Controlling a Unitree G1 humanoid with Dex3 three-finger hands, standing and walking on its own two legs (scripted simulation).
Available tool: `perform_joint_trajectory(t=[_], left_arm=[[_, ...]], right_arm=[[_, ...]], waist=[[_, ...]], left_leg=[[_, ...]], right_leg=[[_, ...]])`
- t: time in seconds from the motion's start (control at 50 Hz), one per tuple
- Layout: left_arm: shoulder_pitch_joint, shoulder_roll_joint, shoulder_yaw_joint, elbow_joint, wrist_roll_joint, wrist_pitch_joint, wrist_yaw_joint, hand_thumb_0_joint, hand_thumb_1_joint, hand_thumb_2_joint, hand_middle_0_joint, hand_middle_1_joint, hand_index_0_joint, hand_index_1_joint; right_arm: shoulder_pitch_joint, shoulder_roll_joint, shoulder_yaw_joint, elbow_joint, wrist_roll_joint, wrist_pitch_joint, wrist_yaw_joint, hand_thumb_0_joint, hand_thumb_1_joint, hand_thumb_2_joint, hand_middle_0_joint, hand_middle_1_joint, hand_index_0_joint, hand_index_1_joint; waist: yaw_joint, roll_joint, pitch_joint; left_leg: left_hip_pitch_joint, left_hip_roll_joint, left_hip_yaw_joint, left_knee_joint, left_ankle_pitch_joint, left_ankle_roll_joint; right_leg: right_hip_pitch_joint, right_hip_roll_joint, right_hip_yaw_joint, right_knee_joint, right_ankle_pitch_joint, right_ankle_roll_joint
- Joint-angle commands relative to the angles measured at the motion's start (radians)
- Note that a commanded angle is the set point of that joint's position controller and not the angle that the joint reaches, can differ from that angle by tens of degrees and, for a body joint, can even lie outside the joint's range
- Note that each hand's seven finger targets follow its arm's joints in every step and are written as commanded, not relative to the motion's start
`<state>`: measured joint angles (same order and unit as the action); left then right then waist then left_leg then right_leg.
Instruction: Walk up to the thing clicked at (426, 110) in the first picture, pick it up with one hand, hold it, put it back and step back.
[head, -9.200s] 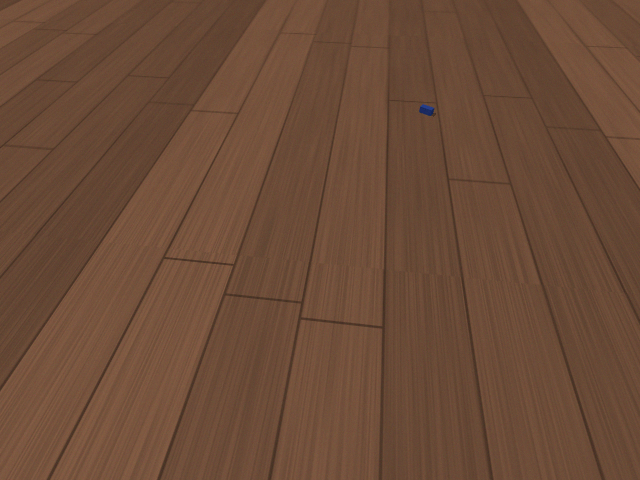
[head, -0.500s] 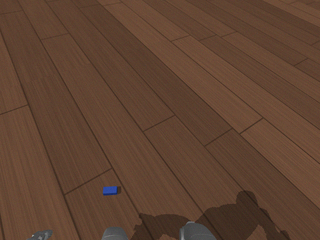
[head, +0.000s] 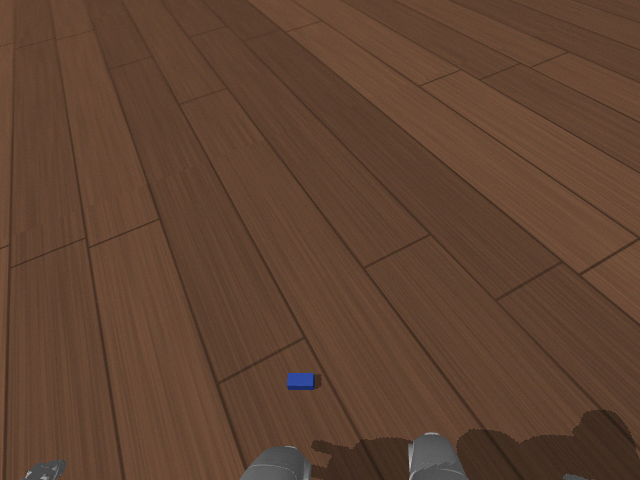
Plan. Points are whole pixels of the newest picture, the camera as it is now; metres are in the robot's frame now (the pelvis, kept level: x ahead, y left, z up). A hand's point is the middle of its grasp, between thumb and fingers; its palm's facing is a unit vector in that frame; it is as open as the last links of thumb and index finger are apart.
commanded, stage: walk up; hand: left
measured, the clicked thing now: (301, 381) +0.45 +0.18 -0.69
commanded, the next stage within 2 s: none
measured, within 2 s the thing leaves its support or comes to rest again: neither
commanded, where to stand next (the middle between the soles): +0.07 -0.05 m, yaw -1 degrees
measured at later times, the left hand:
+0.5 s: hand out of the picture +0.11 +0.17 -0.13, palm faces +0.00 -0.92 -0.39, open 7.3 cm
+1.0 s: hand out of the picture +0.02 +0.33 -0.11, palm faces -0.03 -0.89 -0.45, open 7.4 cm
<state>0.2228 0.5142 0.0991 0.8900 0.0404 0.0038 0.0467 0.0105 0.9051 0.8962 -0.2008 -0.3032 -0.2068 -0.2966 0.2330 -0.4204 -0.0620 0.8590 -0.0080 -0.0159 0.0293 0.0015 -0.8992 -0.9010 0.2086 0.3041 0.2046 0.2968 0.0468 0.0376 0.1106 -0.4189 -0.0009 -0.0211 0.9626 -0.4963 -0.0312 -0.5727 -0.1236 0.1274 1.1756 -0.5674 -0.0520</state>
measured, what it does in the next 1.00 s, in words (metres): steps on the spot: right foot, then left foot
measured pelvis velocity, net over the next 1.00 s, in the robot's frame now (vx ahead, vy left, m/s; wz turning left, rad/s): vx -0.01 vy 0.01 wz -0.02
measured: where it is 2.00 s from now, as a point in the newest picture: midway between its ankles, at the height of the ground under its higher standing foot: outside the picture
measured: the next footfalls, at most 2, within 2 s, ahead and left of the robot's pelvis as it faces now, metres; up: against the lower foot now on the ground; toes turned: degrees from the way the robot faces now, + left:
right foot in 0.32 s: +0.15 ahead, -0.22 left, +0.00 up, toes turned +1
left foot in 0.78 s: +0.04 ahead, +0.15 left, +0.00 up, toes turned +4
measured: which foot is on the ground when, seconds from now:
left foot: down 0.00-0.34, up 0.36-0.76, down 0.78-1.00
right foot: up 0.00-0.30, down 0.32-0.80, up 0.82-1.00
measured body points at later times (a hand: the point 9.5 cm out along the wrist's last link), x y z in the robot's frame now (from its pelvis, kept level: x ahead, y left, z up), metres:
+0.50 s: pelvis +0.01 -0.09 +0.01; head +0.07 -0.10 +0.45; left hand +0.11 +0.21 -0.10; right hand +0.10 -0.45 -0.09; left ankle +0.03 +0.08 -0.62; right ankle +0.11 -0.22 -0.68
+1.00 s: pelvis -0.01 +0.01 +0.04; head -0.01 +0.03 +0.48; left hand +0.02 +0.38 -0.08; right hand -0.02 -0.32 -0.07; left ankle +0.00 +0.14 -0.68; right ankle +0.08 -0.14 -0.60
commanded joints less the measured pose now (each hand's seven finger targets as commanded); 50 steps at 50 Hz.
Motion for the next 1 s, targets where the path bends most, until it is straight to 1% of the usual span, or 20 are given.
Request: perform_joint_trajectory(t=[0.0,0.04,0.1,0.18,0.24,0.28,0.3,0.32,0.34,0.38,0.48,0.6,0.7,0.74,0.76,0.78,0.8,0.84,0.9,0.98], left_arm=[[-0.125,0.2,0.038,-0.078,-0.013,-0.044,-0.052,0.0,0.9,0.9,-0.2,-0.3,-0.2,-0.3],[-0.032,0.213,0.064,-0.048,0.005,-0.014,-0.073,0.0,0.9,0.9,-0.2,-0.3,-0.2,-0.3],[-0.032,0.172,0.084,-0.109,0.012,0.044,-0.1,0.0,0.9,0.9,-0.2,-0.3,-0.2,-0.3],[-0.104,0.134,0.081,-0.178,-0.014,0.072,-0.093,0.0,0.9,0.9,-0.2,-0.3,-0.2,-0.3],[-0.079,0.112,0.063,-0.14,-0.046,0.05,-0.073,0.0,0.9,0.9,-0.2,-0.3,-0.2,-0.3],[0.04,0.104,0.057,-0.051,-0.051,0.016,-0.057,0.0,0.9,0.9,-0.2,-0.3,-0.2,-0.3],[0.095,0.171,0.07,-0.031,-0.036,-0.01,-0.046,0.0,0.9,0.9,-0.2,-0.3,-0.2,-0.3],[0.086,0.266,0.081,-0.056,-0.018,-0.034,-0.038,0.0,0.9,0.9,-0.2,-0.3,-0.2,-0.3],[-0.008,0.307,0.076,-0.075,-0.027,-0.032,-0.033,0.0,0.9,0.9,-0.2,-0.3,-0.2,-0.3],[-0.034,0.272,0.065,-0.053,-0.036,-0.055,-0.011,0.0,0.9,0.9,-0.2,-0.3,-0.2,-0.3],[0.067,0.274,0.073,0.0,-0.04,-0.077,0.07,0.0,0.9,0.9,-0.2,-0.3,-0.2,-0.3],[0.082,0.266,0.081,-0.024,-0.022,-0.097,0.085,0.0,0.9,0.9,-0.2,-0.3,-0.2,-0.3],[0.005,0.26,0.069,-0.056,0.007,-0.072,0.039,0.0,0.9,0.9,-0.2,-0.3,-0.2,-0.3],[-0.048,0.213,0.05,-0.055,0.006,-0.038,0.017,0.0,0.9,0.9,-0.2,-0.3,-0.2,-0.3],[-0.021,0.137,0.031,-0.048,0.005,-0.029,0.021,0.0,0.9,0.9,-0.2,-0.3,-0.2,-0.3],[-0.051,0.044,-0.004,-0.073,-0.014,-0.037,0.029,0.0,0.9,0.9,-0.2,-0.3,-0.2,-0.3],[-0.159,0.181,0.026,-0.079,-0.01,-0.05,0.044,0.0,0.9,0.9,-0.2,-0.3,-0.2,-0.3],[-0.021,0.151,0.013,0.021,-0.022,-0.047,-0.004,0.0,0.9,0.9,-0.2,-0.3,-0.2,-0.3],[0.067,0.219,0.063,0.041,0.006,-0.008,-0.068,0.0,0.9,0.9,-0.2,-0.3,-0.2,-0.3],[0.056,0.181,0.079,-0.004,0.006,0.038,-0.115,0.0,0.9,0.9,-0.2,-0.3,-0.2,-0.3]], right_arm=[[0.105,-0.41,-0.106,-0.007,-0.009,-0.098,-0.078,0.0,-0.9,-0.9,0.2,0.3,0.2,0.3],[0.141,-0.387,-0.097,0.015,0.001,-0.107,-0.104,0.0,-0.9,-0.9,0.2,0.3,0.2,0.3],[0.115,-0.34,-0.09,0.007,-0.012,-0.098,-0.136,0.0,-0.9,-0.9,0.2,0.3,0.2,0.3],[0.114,-0.335,-0.089,-0.022,-0.028,-0.079,-0.152,0.0,-0.9,-0.9,0.2,0.3,0.2,0.3],[0.01,-0.313,-0.071,-0.061,-0.025,-0.053,-0.127,0.0,-0.9,-0.9,0.2,0.3,0.2,0.3],[-0.001,-0.256,-0.049,-0.056,-0.013,-0.02,-0.104,0.0,-0.9,-0.9,0.2,0.3,0.2,0.3],[0.074,-0.176,-0.024,-0.053,-0.008,-0.007,-0.098,0.0,-0.9,-0.9,0.2,0.3,0.2,0.3],[0.135,-0.113,0.001,-0.072,-0.004,-0.002,-0.095,0.0,-0.9,-0.9,0.2,0.3,0.2,0.3],[0.097,-0.191,-0.033,-0.062,0.0,0.007,-0.11,0.0,-0.9,-0.9,0.2,0.3,0.2,0.3],[0.027,-0.266,-0.054,-0.042,-0.003,0.021,-0.087,0.0,-0.9,-0.9,0.2,0.3,0.2,0.3],[0.06,-0.28,-0.096,-0.098,-0.076,0.101,-0.016,0.0,-0.9,-0.9,0.2,0.3,0.2,0.3],[-0.01,-0.272,-0.11,-0.148,-0.078,0.119,0.021,0.0,-0.9,-0.9,0.2,0.3,0.2,0.3],[0.066,-0.241,-0.104,-0.072,-0.017,0.091,0.032,0.0,-0.9,-0.9,0.2,0.3,0.2,0.3],[0.228,-0.231,-0.11,0.007,0.001,0.068,0.017,0.0,-0.9,-0.9,0.2,0.3,0.2,0.3],[0.327,-0.255,-0.118,0.037,-0.018,0.053,0.003,0.0,-0.9,-0.9,0.2,0.3,0.2,0.3],[0.279,-0.385,-0.133,0.001,-0.035,0.04,-0.011,0.0,-0.9,-0.9,0.2,0.3,0.2,0.3],[0.077,-0.453,-0.132,-0.049,-0.019,0.03,-0.019,0.0,-0.9,-0.9,0.2,0.3,0.2,0.3],[-0.046,-0.361,-0.094,-0.037,-0.011,-0.029,-0.046,0.0,-0.9,-0.9,0.2,0.3,0.2,0.3],[0.087,-0.396,-0.112,0.053,0.008,-0.082,-0.078,0.0,-0.9,-0.9,0.2,0.3,0.2,0.3],[0.102,-0.334,-0.094,0.079,-0.003,-0.102,-0.1,0.0,-0.9,-0.9,0.2,0.3,0.2,0.3]], waist=[[-0.066,-0.173,0.073],[-0.046,-0.029,0.01],[-0.02,0.029,0.028],[-0.041,0.197,-0.028],[-0.022,0.322,-0.116],[0.028,0.206,-0.174],[0.046,-0.008,-0.211],[0.008,-0.201,-0.216],[-0.004,-0.159,-0.254],[-0.019,0.034,-0.11],[-0.042,-0.1,-0.121],[-0.026,-0.21,-0.116],[-0.046,-0.415,-0.132],[-0.131,-0.297,-0.138],[-0.182,-0.086,-0.123],[-0.186,0.248,-0.043],[-0.151,0.023,0.103],[-0.055,-0.21,0.115],[-0.048,-0.059,0.051],[-0.022,0.045,0.084]], left_leg=[[0.279,0.359,-0.683,-0.588,-0.219,0.275],[0.197,0.352,-0.54,-0.495,0.148,0.29],[0.07,0.274,-0.305,-0.406,0.573,0.237],[0.06,0.248,-0.216,-0.361,0.772,0.236],[-0.006,0.191,-0.149,-0.313,0.683,0.204],[-0.051,0.09,-0.067,-0.069,0.453,0.15],[-0.173,0.024,-0.047,0.159,0.192,0.117],[-0.308,-0.041,-0.094,0.271,-0.144,0.083],[-0.231,-0.003,-0.18,0.336,-0.181,0.09],[-0.298,0.051,-0.193,0.361,-0.045,0.078],[-0.32,0.119,-0.155,0.411,0.05,0.054],[-0.294,0.123,-0.09,0.36,0.098,0.03],[0.022,0.011,0.086,0.031,-0.153,0.045],[0.3,-0.033,0.136,-0.221,-0.072,0.053],[0.384,-0.011,0.025,-0.351,-0.127,0.057],[0.2,0.32,-0.615,-0.679,-0.647,0.149],[-0.049,0.52,-0.943,-0.832,-0.807,0.306],[0.053,0.366,-0.611,-0.695,-0.508,0.17],[0.213,0.364,-0.498,-0.654,-0.361,0.19],[0.17,0.311,-0.272,-0.64,-0.126,0.168]], right_leg=[[-0.454,-0.023,0.072,0.119,0.201,0.031],[-0.271,-0.046,0.003,0.085,0.186,0.055],[-0.144,-0.005,-0.022,0.075,0.21,0.068],[-0.065,0.026,-0.051,0.001,0.152,0.065],[0.183,0.061,-0.127,-0.223,0.155,0.054],[0.401,0.12,-0.155,-0.508,0.31,0.063],[0.51,0.068,-0.03,-0.574,0.338,0.056],[0.502,-0.188,0.387,-0.656,0.345,-0.022],[0.358,-0.33,0.612,-0.774,0.195,-0.176],[0.32,-0.241,0.471,-0.748,0.096,-0.146],[0.304,-0.214,0.371,-0.668,0.23,-0.14],[0.197,-0.139,0.325,-0.703,-0.091,-0.14],[-0.016,-0.05,0.193,-0.731,-0.284,-0.113],[-0.186,0.008,0.101,-0.556,-0.293,-0.08],[-0.311,0.091,0.073,-0.273,-0.308,-0.051],[-0.466,0.251,-0.042,0.06,-0.135,0.017],[-0.428,0.122,0.09,0.04,0.023,0.028],[-0.356,0.11,0.123,0.064,0.202,0.043],[-0.325,0.063,0.088,0.081,0.253,0.054],[-0.225,0.076,0.1,0.028,0.342,0.064]])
